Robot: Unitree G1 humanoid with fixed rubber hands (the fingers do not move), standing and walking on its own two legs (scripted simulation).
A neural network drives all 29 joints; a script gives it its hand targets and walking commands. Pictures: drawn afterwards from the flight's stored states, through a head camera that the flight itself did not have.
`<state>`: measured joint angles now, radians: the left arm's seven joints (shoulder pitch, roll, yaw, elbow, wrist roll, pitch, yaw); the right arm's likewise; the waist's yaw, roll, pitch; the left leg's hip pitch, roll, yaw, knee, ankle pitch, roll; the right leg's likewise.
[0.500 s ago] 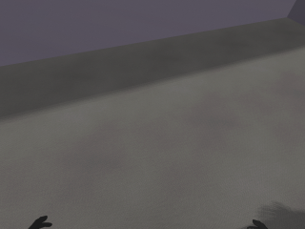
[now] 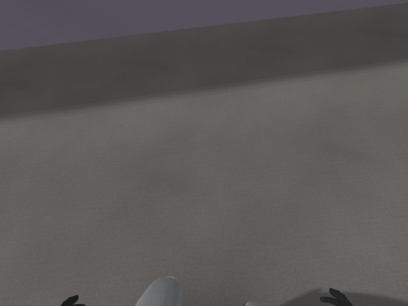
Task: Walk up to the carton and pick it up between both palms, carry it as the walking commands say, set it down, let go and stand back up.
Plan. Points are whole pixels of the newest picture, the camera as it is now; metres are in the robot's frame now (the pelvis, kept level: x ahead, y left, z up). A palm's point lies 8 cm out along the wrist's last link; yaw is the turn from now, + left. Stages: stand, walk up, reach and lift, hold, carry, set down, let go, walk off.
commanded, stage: walk up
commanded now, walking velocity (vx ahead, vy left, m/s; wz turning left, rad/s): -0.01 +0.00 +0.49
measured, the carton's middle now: out of the picture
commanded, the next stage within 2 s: none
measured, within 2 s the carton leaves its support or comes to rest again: neither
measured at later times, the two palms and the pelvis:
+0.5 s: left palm out of the picture +0.02 +0.33 -0.11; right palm (321, 303) +0.13 -0.22 -0.10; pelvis -0.03 +0.03 +0.01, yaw +14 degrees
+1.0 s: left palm out of the picture -0.12 +0.28 -0.11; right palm (281, 269) +0.20 -0.16 -0.11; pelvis -0.05 +0.01 +0.00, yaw +31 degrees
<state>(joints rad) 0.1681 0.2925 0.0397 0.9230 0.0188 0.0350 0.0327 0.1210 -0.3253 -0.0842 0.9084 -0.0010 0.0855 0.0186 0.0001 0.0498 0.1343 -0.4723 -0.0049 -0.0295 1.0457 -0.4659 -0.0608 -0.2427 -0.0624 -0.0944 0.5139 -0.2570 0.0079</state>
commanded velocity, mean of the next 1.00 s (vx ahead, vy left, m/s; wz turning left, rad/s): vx -0.01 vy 0.00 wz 0.49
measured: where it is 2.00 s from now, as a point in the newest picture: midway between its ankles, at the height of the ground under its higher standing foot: outside the picture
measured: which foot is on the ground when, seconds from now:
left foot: up 0.00-0.16, down 0.18-0.62, up 0.64-1.00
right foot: down 0.00-0.18, up 0.20-0.60, down 0.62-1.00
